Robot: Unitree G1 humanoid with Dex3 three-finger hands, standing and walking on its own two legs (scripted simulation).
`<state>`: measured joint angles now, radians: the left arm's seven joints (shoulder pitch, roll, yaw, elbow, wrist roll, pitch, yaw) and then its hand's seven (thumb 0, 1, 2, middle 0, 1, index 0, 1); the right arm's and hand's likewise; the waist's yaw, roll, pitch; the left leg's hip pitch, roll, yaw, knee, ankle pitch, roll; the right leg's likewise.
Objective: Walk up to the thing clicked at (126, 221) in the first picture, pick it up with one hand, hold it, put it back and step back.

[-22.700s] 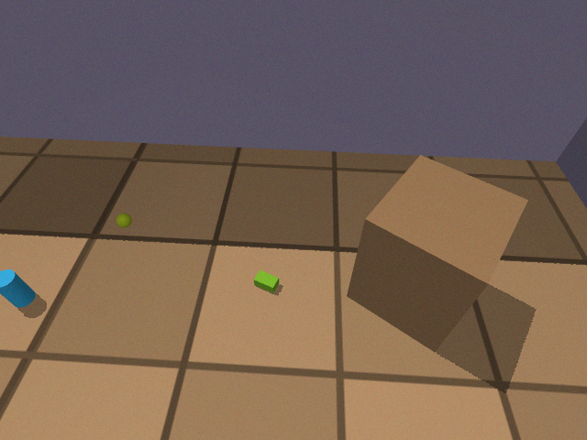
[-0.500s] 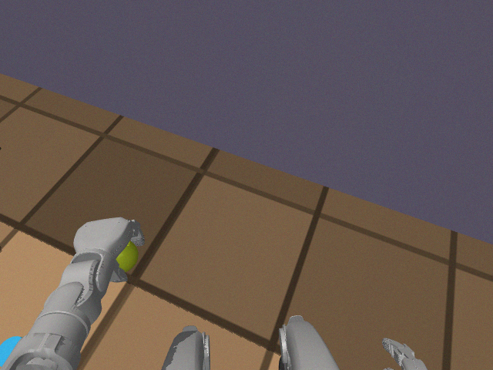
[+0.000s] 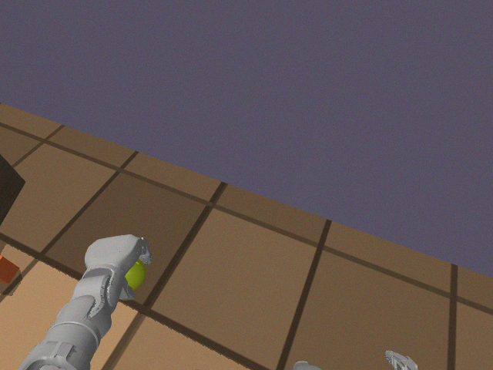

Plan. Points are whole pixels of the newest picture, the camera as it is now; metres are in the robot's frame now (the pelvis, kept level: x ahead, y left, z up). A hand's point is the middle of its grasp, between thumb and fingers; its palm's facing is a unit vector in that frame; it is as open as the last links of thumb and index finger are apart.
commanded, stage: hold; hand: left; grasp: from above
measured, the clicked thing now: (128, 273) +0.33 +0.23 -0.10
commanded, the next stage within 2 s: crouch in 1.88 s
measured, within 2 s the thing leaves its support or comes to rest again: neither
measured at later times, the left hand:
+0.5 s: hand (119, 258) +0.33 +0.22 -0.03, palm faces -0.46 -0.06 -0.89, open 8.2 cm
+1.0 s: hand (121, 260) +0.32 +0.21 -0.01, palm faces -0.45 -0.05 -0.89, open 8.3 cm
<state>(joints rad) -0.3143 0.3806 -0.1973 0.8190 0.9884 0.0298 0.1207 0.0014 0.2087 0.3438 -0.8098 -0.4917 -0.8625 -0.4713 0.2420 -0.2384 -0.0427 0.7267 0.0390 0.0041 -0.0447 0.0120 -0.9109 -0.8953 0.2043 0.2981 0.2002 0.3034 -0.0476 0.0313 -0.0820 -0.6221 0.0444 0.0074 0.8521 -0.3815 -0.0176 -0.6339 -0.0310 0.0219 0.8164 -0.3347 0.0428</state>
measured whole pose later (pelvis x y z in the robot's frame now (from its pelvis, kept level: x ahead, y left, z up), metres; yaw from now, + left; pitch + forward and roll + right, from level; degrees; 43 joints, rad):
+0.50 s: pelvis +0.02 +0.00 +0.02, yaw -1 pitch +6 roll +0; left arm -0.28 0.39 -0.20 0.71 1.00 0.01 0.01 0.00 0.22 0.33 -0.80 -0.50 -0.85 -0.47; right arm 0.23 -0.25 -0.05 0.70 0.05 0.03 -0.03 0.01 -0.91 -0.89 0.20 0.30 0.20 0.30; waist -0.02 0.04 -0.07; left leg -0.44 0.04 0.03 0.69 -0.35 -0.02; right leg -0.46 -0.03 0.04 0.67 -0.30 0.04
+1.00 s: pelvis +0.02 -0.01 +0.03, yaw -1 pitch +3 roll +1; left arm -0.24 0.39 -0.21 0.62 1.00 0.02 -0.04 0.00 0.21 0.37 -0.79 -0.51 -0.84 -0.50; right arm 0.20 -0.25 -0.04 0.67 0.06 0.06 -0.04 0.01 -0.91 -0.89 0.20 0.30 0.20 0.30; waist 0.00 0.05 -0.04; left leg -0.34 0.04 0.04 0.59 -0.29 -0.02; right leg -0.38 -0.03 0.04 0.60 -0.27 0.03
